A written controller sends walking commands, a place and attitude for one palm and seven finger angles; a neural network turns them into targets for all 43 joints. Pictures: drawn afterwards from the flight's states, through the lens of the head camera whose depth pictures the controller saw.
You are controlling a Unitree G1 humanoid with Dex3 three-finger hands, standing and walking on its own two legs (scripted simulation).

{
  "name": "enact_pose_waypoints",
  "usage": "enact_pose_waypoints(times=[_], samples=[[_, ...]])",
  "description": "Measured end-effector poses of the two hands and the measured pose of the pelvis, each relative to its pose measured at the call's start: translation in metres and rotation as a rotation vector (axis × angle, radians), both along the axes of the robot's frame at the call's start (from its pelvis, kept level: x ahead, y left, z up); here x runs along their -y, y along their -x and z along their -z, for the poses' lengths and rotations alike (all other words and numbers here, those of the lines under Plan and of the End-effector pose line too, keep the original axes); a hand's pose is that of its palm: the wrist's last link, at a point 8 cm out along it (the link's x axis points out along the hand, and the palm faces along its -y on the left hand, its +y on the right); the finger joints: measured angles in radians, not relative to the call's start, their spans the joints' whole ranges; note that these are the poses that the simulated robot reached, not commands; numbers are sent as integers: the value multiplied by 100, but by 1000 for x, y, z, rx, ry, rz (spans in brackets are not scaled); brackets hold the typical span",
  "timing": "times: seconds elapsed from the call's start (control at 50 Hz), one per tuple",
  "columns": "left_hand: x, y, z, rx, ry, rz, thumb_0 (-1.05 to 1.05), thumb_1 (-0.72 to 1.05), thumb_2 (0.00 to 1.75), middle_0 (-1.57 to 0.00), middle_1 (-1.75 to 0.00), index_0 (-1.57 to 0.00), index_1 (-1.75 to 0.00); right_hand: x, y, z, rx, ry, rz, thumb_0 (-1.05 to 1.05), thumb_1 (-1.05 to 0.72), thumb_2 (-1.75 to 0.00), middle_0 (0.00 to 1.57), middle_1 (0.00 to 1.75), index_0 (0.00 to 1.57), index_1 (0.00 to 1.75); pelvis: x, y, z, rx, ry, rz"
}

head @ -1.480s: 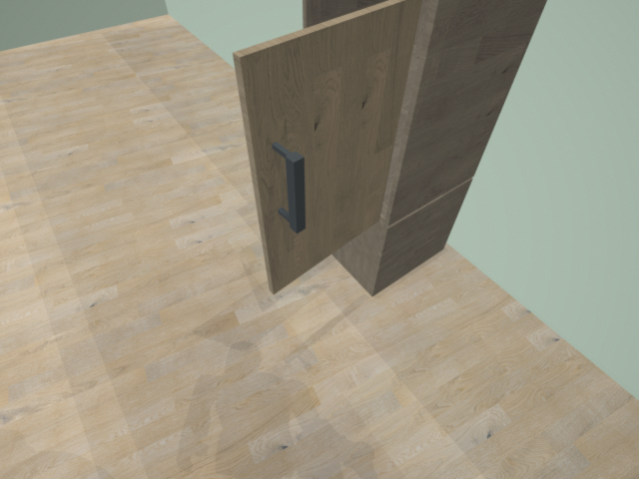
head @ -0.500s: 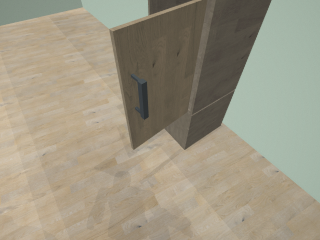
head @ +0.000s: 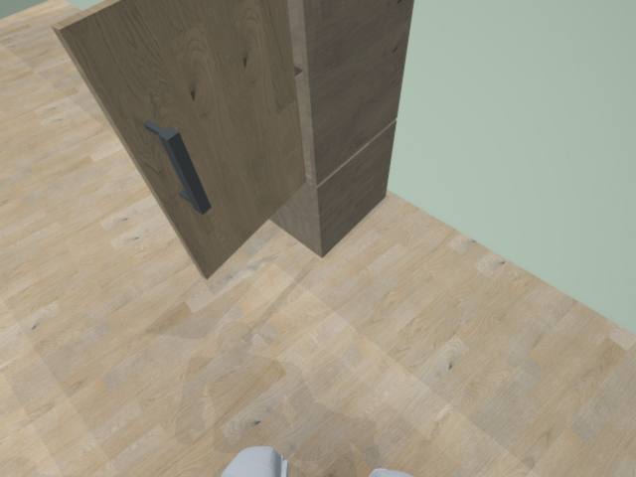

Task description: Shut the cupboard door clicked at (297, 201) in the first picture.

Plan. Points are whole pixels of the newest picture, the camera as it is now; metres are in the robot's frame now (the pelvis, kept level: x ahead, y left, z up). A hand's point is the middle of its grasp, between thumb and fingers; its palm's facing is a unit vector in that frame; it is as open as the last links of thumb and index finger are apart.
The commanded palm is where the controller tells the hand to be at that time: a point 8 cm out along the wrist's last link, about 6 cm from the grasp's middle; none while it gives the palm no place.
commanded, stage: walk to a spot facing it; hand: left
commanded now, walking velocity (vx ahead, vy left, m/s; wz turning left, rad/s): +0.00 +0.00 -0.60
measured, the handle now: (178, 169) +0.55 +0.29 +0.02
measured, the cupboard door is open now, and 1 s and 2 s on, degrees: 95 95 95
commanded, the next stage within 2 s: none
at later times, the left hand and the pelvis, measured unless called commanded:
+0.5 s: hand out of the picture +0.11 +0.22 -0.17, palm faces -0.21 -0.95 -0.24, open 7.4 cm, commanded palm none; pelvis +0.00 +0.03 +0.01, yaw -16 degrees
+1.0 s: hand (270, 420) +0.20 +0.10 -0.16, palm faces -0.60 -0.77 -0.23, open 7.4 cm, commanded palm none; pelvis +0.01 -0.01 +0.01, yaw -37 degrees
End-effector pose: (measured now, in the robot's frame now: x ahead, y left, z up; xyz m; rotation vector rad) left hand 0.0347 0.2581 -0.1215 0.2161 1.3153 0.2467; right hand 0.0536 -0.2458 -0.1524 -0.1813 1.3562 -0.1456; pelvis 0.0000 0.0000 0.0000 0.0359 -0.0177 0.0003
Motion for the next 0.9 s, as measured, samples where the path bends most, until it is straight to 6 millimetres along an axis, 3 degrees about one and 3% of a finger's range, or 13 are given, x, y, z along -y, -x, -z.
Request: enact_pose_waypoints(times=[0.2, 0.32, 0.42, 0.5, 0.64, 0.74, 0.82, 0.9], samples=[[21, -10, -11, -50, 23, 103, 0, 91, 90, -20, -30, -20, -30, 21, -35, -31, 174, 28, 89, 1, -90, -90, 20, 30, 20, 30, 8, -1, -17, -44, -23, 137], [14, -29, -7, -26, 32, 158, 0, 91, 90, -20, -30, -20, -30, 17, -45, -42, 240, 47, 126, 1, -90, -90, 20, 30, 20, 30, 0, -1, -17, -48, -12, 203], [-1, -50, 1, -15, 41, 218, 0, 91, 90, -20, -30, -20, -30, 6, -39, -50, 279, 72, 170, 1, -90, -90, 20, 30, 20, 30, -14, -2, -14, -58, -1, 261], [-12, -78, 12, 4, 55, 274, 0, 91, 90, -20, -30, -20, -30, -1, -14, -48, 273, 119, 203, 1, -90, -90, 20, 30, 21, 30, -28, -3, -5, -59, 30, 287], [-3, -133, 0, 61, 62, 402, 0, 91, 90, -20, -30, -20, -30, -10, 58, -49, 120, 127, 287, 1, -90, -90, 21, 30, 21, 30, -26, -4, -14, -56, 55, 390], [33, -167, -2, 69, 56, 541, 0, 91, 90, -20, -30, -20, -29, -4, 108, -36, 71, 106, 415, 1, -90, -90, 21, 30, 21, 30, -13, -4, -8, -55, 58, 481], [70, -189, 5, 116, 38, 643, 0, 91, 90, -20, -30, -20, -30, 9, 147, -14, 31, 91, 522, 1, -90, -90, 21, 30, 21, 30, 3, -1, 8, -52, 38, 542], [95, -191, 0, 114, 47, 693, 0, 91, 90, -20, -30, -20, -30, 15, 162, -20, 7, 101, 589, 1, -90, -90, 20, 30, 21, 30, 5, -2, 1, -39, 31, 587]])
